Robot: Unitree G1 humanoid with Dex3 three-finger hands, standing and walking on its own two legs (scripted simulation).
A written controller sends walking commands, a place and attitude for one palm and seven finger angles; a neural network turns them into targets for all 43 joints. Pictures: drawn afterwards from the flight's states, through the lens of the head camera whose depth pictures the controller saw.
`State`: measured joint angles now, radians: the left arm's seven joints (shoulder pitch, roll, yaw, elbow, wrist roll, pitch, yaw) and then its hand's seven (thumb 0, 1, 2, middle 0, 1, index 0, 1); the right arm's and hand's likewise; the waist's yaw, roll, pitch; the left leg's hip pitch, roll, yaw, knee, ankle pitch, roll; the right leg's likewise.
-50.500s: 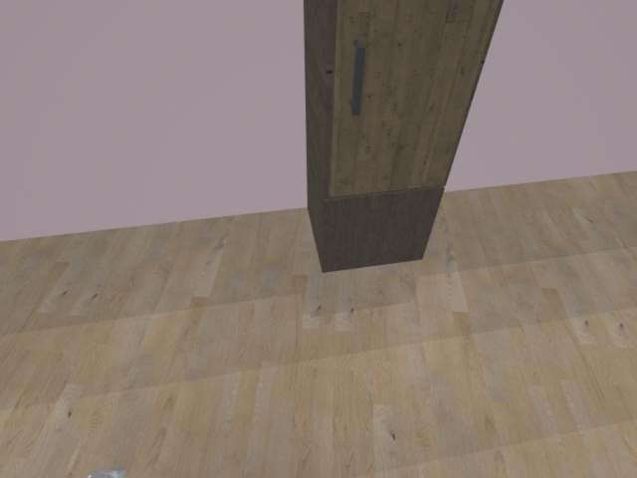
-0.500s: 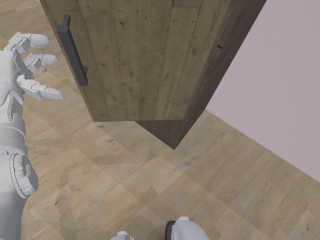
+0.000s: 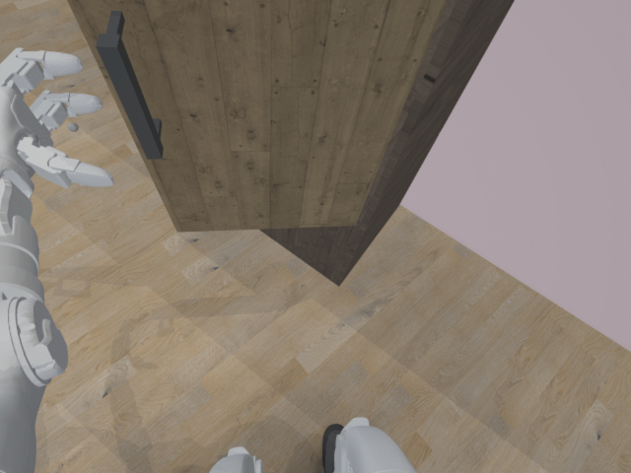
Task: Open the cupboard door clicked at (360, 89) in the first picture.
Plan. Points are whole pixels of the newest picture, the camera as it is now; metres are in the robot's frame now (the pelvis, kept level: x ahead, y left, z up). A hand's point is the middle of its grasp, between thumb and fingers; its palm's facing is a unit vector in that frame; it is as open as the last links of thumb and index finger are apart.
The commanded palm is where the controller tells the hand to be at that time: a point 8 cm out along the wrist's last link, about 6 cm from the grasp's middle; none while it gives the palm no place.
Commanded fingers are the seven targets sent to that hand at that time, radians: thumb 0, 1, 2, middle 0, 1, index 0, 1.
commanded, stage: slide the fingers in behind the handle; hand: left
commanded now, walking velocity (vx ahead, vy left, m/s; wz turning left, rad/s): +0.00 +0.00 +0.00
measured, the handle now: (137, 94) +0.55 +0.18 +0.10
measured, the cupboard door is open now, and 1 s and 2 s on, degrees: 41 41 42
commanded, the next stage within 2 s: close the thumb around the handle in 1.44 s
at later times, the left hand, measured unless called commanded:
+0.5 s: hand (114, 131) +0.49 +0.20 +0.10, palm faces +0.00 -1.00 +0.00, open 14.0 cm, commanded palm +0.47 +0.24 +0.10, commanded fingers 0.00 -0.50 0.30 -0.30 -1.20 -0.30 -1.20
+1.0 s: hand (156, 128) +0.50 +0.16 +0.10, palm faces +0.01 -1.00 -0.02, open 14.0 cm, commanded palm +0.47 +0.20 +0.10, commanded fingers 0.00 -0.50 0.30 -0.30 -1.20 -0.30 -1.20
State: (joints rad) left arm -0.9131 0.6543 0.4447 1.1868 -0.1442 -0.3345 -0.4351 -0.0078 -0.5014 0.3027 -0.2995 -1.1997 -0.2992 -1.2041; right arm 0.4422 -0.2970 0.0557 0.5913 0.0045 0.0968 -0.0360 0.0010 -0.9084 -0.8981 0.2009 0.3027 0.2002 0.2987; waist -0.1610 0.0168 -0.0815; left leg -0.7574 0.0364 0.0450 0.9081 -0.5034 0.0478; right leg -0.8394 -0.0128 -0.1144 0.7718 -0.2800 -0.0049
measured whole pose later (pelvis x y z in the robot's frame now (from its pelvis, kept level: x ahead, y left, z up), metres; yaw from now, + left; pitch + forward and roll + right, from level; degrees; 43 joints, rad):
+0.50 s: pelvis +0.00 +0.00 +0.00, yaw +0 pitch +18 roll -3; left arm -0.89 0.51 0.38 1.16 -0.13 -0.36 -0.31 -0.01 -0.50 0.30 -0.30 -1.20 -0.30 -1.20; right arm 0.41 -0.27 0.05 0.59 0.00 0.08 -0.02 0.00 -0.91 -0.90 0.20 0.30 0.20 0.30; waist -0.14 0.03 -0.09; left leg -0.71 0.03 0.05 0.89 -0.50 0.05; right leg -0.80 -0.02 -0.11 0.78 -0.29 -0.01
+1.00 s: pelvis -0.01 -0.02 +0.00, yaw +0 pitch +18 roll -2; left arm -0.90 0.46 0.38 1.16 -0.10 -0.39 -0.22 -0.01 -0.50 0.30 -0.30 -1.20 -0.30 -1.20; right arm 0.43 -0.28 0.04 0.61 0.00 0.06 -0.01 0.00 -0.91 -0.90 0.20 0.30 0.20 0.30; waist -0.16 0.03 -0.08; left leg -0.71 0.03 0.06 0.87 -0.48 0.03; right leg -0.82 -0.01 -0.09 0.78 -0.28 -0.02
